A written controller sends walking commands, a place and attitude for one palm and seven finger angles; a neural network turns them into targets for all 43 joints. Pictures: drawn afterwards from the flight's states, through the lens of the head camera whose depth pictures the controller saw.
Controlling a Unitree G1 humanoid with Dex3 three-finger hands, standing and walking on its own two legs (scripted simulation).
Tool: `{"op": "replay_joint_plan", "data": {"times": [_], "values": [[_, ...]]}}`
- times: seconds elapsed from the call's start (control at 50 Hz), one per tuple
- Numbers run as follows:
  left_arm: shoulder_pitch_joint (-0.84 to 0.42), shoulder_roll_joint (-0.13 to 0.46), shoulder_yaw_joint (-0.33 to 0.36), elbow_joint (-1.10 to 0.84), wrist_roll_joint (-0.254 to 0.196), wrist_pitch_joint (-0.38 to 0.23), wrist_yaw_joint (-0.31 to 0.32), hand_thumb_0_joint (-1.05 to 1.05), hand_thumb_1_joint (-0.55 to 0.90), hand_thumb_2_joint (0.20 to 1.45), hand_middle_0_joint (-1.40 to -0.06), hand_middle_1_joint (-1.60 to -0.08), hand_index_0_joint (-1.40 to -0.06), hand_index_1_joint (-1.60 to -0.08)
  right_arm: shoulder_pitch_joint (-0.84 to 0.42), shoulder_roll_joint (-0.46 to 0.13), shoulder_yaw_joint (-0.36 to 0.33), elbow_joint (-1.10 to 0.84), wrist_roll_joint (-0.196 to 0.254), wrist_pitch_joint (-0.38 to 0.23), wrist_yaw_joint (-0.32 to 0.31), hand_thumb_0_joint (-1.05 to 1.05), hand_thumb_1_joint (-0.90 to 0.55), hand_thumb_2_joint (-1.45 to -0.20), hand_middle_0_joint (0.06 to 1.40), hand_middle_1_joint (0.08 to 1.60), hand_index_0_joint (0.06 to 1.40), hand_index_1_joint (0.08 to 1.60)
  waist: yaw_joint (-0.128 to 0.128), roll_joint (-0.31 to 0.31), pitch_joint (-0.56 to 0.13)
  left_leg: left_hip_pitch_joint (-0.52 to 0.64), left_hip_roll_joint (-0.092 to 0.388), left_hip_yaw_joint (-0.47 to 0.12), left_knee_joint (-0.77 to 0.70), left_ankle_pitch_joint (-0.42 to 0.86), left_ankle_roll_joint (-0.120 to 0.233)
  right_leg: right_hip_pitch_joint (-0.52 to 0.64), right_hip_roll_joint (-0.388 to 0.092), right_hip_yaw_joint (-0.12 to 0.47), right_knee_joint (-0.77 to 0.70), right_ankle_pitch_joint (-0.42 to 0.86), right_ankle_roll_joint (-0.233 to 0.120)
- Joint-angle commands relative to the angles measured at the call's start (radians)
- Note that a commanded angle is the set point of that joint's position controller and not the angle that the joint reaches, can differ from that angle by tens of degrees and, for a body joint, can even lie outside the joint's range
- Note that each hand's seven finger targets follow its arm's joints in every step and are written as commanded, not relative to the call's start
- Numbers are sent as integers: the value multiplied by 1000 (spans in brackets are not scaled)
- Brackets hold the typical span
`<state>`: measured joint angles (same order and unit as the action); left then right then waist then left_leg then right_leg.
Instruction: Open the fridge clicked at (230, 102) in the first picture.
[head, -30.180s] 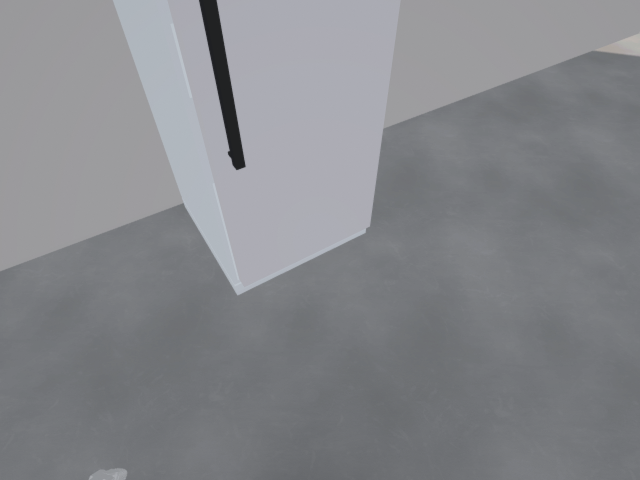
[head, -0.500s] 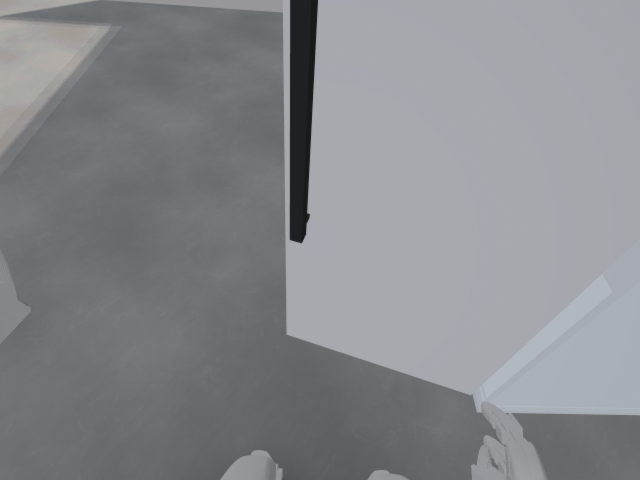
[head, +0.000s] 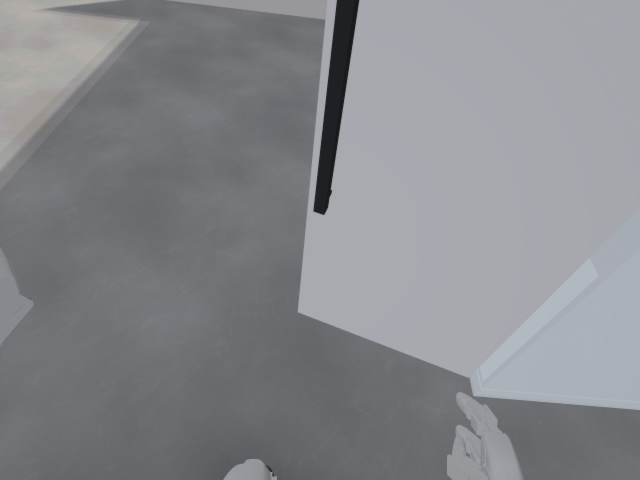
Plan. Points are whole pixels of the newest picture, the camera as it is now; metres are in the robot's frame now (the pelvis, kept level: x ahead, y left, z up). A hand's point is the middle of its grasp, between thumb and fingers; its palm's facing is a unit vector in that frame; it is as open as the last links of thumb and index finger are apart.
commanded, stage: stop stepping back and stand still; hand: left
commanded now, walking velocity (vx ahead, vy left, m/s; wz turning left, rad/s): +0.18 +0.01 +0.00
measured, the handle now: (338, 100) +0.67 +0.04 +0.13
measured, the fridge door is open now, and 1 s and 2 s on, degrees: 72 72 72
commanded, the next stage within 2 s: let the arm hang, fingers relaxed in 0.56 s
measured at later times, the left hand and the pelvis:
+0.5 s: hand (53, 365) +0.16 +0.23 +0.18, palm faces +0.31 -0.82 -0.47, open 7.4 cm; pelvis -0.06 +0.00 +0.01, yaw -6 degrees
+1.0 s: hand out of the picture +0.00 +0.21 -0.17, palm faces -0.02 -0.98 -0.19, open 6.9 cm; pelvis -0.05 +0.03 +0.01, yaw -2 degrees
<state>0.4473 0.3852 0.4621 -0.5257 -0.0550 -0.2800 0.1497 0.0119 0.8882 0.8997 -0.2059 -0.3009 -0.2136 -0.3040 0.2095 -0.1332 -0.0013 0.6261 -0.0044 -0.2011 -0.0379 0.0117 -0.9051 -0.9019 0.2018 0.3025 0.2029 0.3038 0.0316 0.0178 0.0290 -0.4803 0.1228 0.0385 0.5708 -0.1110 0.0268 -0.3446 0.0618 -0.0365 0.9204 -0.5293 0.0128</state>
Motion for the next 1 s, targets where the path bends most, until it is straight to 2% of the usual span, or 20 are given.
{"op": "replay_joint_plan", "data": {"times": [0.0, 0.04, 0.06, 0.1, 0.16, 0.22, 0.26, 0.34, 0.36, 0.4, 0.42, 0.48, 0.62, 0.64, 0.66, 0.72, 0.78, 0.82, 0.92, 0.98], "values": [[-16, 210, 87, -243, 9, -12, 8, 0, 900, 900, -200, -300, -200, -300, -49, -193, -52, -161, -7, -30, -16, 0, -900, -900, 200, 300, 200, 300, -17, 193, -144, 136, 23, -44, -247, -468, -37, 203, -9, -62, -554, 16, -64], [-70, 287, 128, -248, -1, -11, 10, 0, 900, 900, -200, -300, -200, -300, -54, -166, -37, -149, -12, -4, -21, 0, -900, -900, 200, 300, 200, 300, -23, -105, -104, 149, -62, 36, 217, -248, -58, 20, -301, 313, -747, 101, -190], [-112, 327, 158, -230, -9, -11, 25, 0, 900, 900, -200, -300, -200, -300, -54, -166, -23, -130, -18, 4, -28, 0, -900, -900, 200, 300, 200, 300, -21, -162, -107, 92, -60, 6, 348, -216, -58, -4, -410, 369, -760, 202, -237], [-89, 243, 99, -122, -7, 22, 21, 0, 900, 900, -200, -300, -200, -300, -47, -183, -41, -124, 10, 2, -42, 0, -900, -900, 200, 300, 200, 300, -16, -218, -128, 46, -94, -40, 353, -223, -54, 66, -326, 318, -665, 169, -217], [-54, 173, 40, -51, 4, 28, 22, 0, 900, 900, -200, -300, -200, -300, -62, -193, -25, -108, 3, 11, -55, 0, -900, -900, 200, 300, 200, 300, -52, -42, -47, 247, -78, -13, -29, -133, -22, -22, -215, 128, -525, 201, -111], [-94, 207, 52, -114, 4, 14, 18, 0, 900, 900, -200, -300, -200, -300, -87, -241, -38, -145, 12, -6, -71, 0, -900, -900, 200, 300, 200, 300, -35, 125, -57, 236, 107, -338, -305, -308, 51, 0, -29, 18, -302, 131, -16], [-51, 229, 76, -167, 7, 16, 16, 0, 900, 900, -200, -300, -200, -300, -82, -215, -29, -135, -16, 1, -69, 0, -900, -900, 200, 300, 200, 300, -39, 286, -43, 110, 152, -457, -557, -742, -6, 40, 26, -12, -118, -22, -31], [92, 210, 69, -197, 18, 29, 14, 0, 900, 900, -200, -300, -200, -300, -67, -204, -36, -150, -19, 9, -47, 0, -900, -900, 200, 300, 200, 300, -17, 217, -99, -16, 51, -167, -399, -565, 9, 326, 10, -66, -398, 47, -55], [110, 217, 77, -198, 24, 35, 14, 0, 900, 900, -200, -300, -200, -300, -71, -202, -40, -156, -19, 20, -45, 0, -900, -900, 200, 300, 200, 300, -15, 151, -104, -62, -7, -95, -259, -522, -7, 375, -26, -15, -499, 52, -68], [109, 270, 138, -173, 25, 39, 18, 0, 900, 900, -200, -300, -200, -300, -50, -195, -51, -159, -17, 47, -36, 0, -900, -900, 200, 300, 200, 300, -6, -208, -62, -176, -136, 4, 329, -325, -33, 200, -384, 523, -795, -138, -207], [-3, 277, 139, -203, 12, 16, 20, 0, 900, 900, -200, -300, -200, -300, -39, -202, -48, -132, -25, 41, -35, 0, -900, -900, 200, 300, 200, 300, -29, -166, -61, -178, -117, -30, 489, -260, -50, 134, -417, 511, -783, -69, -248], [10, 196, 74, -18, 18, 7, 21, 0, 900, 900, -200, -300, -200, -300, -7, -195, -46, -102, -8, 19, -40, 0, -900, -900, 200, 300, 200, 300, -52, -69, -9, -144, -74, -42, 480, -194, -44, 67, -334, 358, -740, 3, -199], [-83, 194, 28, -66, 32, -5, 28, 0, 900, 900, -200, -300, -200, -300, -45, -185, -32, -102, -17, -27, -55, 0, -900, -900, 200, 300, 200, 300, -18, -134, -70, 196, -108, 64, -59, -128, -4, 131, -250, 192, -565, 394, -109], [-85, 24, -327, 688, 121, 187, -111, 0, 900, 900, -200, -300, -200, -300, -15, -353, -78, 117, -20, 5, 57, 0, -900, -900, 200, 300, 200, 300, -96, -29, -11, 164, -8, -18, 18, 286, 4, 31, -294, 6, -315, 802, -62], [-7, -9, -340, 678, 86, 264, -136, 0, 900, 900, -200, -300, -200, -300, 11, -319, -72, 37, -2, 81, 49, 0, -900, -900, 200, 300, 200, 300, -50, 54, -126, 264, 44, -129, 24, 471, 30, -2, -188, 38, -221, 659, -30], [-88, -63, -380, 794, 82, 289, -140, 0, 900, 900, -200, -300, -200, -300, -11, -310, -46, 26, -30, 147, 31, 0, -900, -900, 200, 300, 200, 300, -22, 6, -135, 138, 167, -302, -81, 429, 147, 37, -91, -9, -123, 119, -7], [-135, 12, -379, 1003, 81, 277, -140, 0, 900, 900, -200, -300, -200, -300, -68, -311, -38, 79, -34, 158, 25, 0, -900, -900, 200, 300, 200, 300, 7, -114, -147, 98, 49, -194, -41, 330, 70, 222, -134, 53, -334, 437, -22], [-189, 37, -397, 1144, 82, 267, -138, 0, 900, 900, -200, -300, -200, -300, -75, -244, -30, 124, -25, 184, 24, 0, -900, -900, 200, 300, 200, 300, -28, -241, -123, 137, -78, -45, 25, 61, -22, 186, -268, 184, -461, 683, -79], [-226, -32, -438, 1388, 67, 268, -132, 0, 900, 900, -200, -300, -200, -300, -51, -185, -12, 269, -21, 204, 20, 0, -900, -900, 200, 300, 200, 300, -50, 73, -85, 308, -28, -72, -120, 100, -13, 124, -184, 107, -530, 457, -45], [-183, -74, -430, 1479, 70, 269, -129, 0, 900, 900, -200, -300, -200, -300, -34, -161, -18, 323, -23, 206, 10, 0, -900, -900, 200, 300, 200, 300, -40, 125, -80, 286, -18, -80, -160, 24, -5, 176, -170, 93, -578, 406, -52]]}}
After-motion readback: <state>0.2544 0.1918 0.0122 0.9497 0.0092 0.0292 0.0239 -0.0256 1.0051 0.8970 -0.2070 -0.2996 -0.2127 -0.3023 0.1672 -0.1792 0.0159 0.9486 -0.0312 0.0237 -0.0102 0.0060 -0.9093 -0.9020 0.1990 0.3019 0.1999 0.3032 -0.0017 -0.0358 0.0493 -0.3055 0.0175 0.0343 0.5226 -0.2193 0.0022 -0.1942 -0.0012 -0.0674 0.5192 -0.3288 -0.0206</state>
